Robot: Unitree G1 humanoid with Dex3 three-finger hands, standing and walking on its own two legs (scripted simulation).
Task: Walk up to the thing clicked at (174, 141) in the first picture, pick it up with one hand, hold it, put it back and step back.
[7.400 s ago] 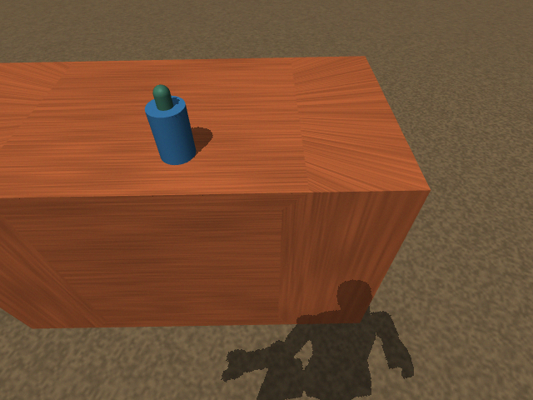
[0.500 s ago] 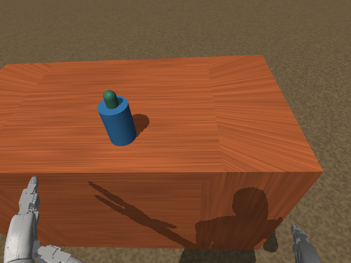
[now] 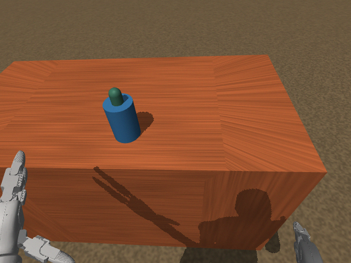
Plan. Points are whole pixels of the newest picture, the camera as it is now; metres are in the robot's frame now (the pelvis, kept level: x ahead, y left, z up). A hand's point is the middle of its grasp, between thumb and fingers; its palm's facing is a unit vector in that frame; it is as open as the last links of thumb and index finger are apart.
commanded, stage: rise first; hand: left
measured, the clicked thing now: (121, 113) +0.50 +0.19 +0.06
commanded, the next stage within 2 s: go down in 0.44 s
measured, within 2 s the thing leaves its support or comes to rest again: neither
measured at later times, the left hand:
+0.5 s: hand (37, 203) +0.19 +0.25 +0.14, palm faces +0.33 -0.83 -0.45, open 17.7 cm
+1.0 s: hand (32, 158) +0.28 +0.30 +0.15, palm faces +0.28 -0.92 -0.29, open 17.5 cm
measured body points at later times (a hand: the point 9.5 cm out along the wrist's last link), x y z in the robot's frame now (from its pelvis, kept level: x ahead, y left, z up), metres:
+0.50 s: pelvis +0.00 +0.00 +0.00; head +0.00 -0.02 +0.45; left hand +0.17 +0.30 +0.17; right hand +0.16 -0.26 -0.09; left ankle +0.01 +0.14 -0.74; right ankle -0.02 -0.12 -0.74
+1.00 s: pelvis +0.00 +0.00 -0.01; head +0.00 -0.01 +0.44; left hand +0.26 +0.35 +0.17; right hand +0.16 -0.25 -0.10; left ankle +0.01 +0.14 -0.74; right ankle -0.02 -0.12 -0.74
